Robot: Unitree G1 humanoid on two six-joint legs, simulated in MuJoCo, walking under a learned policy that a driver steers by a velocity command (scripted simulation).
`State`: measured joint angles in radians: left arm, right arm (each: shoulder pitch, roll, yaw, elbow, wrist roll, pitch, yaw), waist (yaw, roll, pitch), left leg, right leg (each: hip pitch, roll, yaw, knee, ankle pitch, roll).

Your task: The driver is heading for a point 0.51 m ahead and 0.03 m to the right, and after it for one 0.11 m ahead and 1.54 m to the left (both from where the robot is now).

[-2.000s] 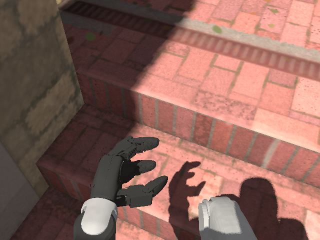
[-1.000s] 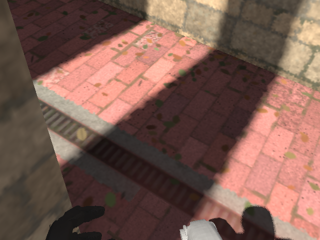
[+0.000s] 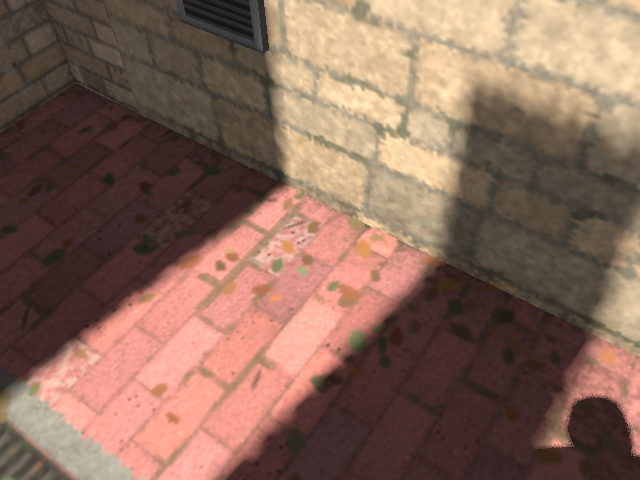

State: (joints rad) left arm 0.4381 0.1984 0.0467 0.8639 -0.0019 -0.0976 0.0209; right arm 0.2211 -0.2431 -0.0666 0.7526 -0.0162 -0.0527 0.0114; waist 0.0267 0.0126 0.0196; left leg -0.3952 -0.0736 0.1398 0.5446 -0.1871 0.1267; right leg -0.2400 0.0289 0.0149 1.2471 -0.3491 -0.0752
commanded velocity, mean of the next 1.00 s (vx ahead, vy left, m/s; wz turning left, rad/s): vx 0.31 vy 0.00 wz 0.23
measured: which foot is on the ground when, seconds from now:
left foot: down 0.00-0.38, up 0.40-0.86, down 0.88-1.00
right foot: up 0.00-0.36, down 0.38-0.88, up 0.90-1.00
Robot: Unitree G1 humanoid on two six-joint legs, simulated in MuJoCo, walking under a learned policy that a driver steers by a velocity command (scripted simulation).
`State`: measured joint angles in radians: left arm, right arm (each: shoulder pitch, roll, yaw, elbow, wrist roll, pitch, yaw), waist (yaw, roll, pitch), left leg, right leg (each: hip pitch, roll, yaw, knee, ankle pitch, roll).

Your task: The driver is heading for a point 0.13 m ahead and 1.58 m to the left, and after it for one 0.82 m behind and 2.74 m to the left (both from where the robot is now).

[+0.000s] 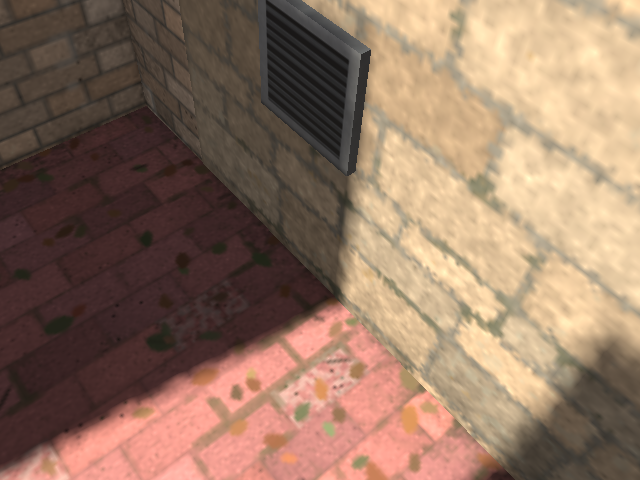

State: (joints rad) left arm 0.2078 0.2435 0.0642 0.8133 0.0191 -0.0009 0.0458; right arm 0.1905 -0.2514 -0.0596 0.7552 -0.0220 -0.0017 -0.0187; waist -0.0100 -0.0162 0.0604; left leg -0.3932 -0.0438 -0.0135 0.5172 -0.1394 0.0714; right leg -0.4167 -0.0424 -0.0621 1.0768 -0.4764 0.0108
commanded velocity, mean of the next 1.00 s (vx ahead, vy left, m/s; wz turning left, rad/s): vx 0.01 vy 0.00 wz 0.59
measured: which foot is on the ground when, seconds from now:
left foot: down 0.00-0.32, up 0.34-0.64, down 0.66-1.00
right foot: up 0.00-0.30, down 0.32-0.66, up 0.68-1.00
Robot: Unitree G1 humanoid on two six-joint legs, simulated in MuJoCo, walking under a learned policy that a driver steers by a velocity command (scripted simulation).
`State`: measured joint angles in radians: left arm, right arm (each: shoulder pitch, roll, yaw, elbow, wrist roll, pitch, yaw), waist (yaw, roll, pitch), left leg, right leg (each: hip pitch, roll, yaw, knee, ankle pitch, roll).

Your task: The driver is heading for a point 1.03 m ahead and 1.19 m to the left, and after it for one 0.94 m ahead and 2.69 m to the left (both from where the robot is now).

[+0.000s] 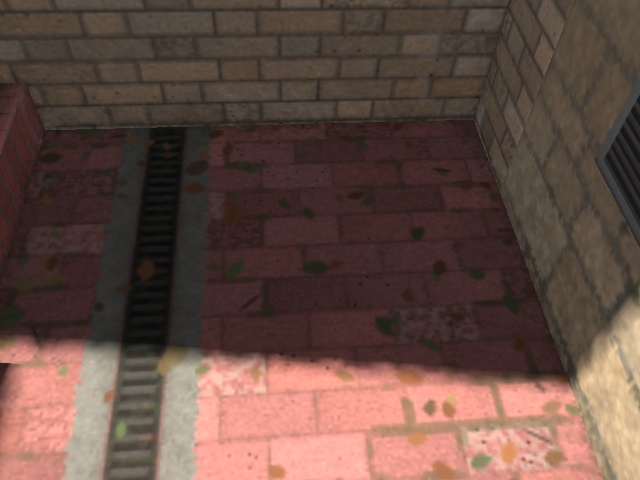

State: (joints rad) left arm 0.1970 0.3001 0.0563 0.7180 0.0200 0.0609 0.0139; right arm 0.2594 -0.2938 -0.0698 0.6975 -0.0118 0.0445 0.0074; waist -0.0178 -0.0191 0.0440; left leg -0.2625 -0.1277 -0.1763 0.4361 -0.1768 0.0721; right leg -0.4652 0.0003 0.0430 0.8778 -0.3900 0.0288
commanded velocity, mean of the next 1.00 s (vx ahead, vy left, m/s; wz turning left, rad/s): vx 0.00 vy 0.00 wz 0.60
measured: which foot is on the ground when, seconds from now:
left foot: down 0.00-0.16, up 0.18-0.58, down 0.60-1.00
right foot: up 0.00-0.14, down 0.16-0.60, up 0.62-1.00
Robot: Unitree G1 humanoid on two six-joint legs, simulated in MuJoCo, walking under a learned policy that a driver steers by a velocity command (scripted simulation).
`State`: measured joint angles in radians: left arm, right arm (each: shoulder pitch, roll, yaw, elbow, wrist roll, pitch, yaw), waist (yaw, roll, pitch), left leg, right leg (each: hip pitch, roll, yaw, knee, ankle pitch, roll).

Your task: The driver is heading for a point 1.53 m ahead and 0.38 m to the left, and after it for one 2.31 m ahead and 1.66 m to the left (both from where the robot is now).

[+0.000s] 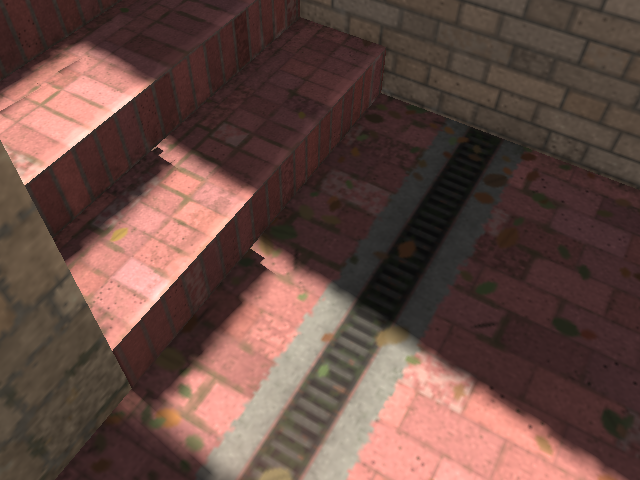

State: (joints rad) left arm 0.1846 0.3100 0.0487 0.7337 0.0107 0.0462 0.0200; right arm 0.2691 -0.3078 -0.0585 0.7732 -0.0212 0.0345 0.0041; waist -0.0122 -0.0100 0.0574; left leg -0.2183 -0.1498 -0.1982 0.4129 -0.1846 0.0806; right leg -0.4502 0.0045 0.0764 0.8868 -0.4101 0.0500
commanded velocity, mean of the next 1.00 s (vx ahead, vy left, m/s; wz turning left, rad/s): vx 0.05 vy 0.00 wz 0.38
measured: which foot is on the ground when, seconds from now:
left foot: down 0.00-0.14, up 0.16-0.60, down 0.62-1.00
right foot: up 0.00-0.14, down 0.16-0.62, up 0.64-0.94, down 0.96-1.00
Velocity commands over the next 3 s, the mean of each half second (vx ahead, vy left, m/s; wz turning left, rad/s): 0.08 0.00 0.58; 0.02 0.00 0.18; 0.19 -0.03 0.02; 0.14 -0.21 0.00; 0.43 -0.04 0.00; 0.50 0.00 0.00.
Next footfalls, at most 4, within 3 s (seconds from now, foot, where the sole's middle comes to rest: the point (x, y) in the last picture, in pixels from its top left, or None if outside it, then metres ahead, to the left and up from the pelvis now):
0.16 right None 0.05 -0.12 -0.78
0.62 left None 0.10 0.10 -0.78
0.96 right None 0.18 -0.10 -0.78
1.78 right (346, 448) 0.52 -0.04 -0.78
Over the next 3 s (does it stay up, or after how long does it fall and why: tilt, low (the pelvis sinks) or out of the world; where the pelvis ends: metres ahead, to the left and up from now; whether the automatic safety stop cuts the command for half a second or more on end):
stays up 0.72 0.15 0.00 its command is cut before an obstacle after 1.4 s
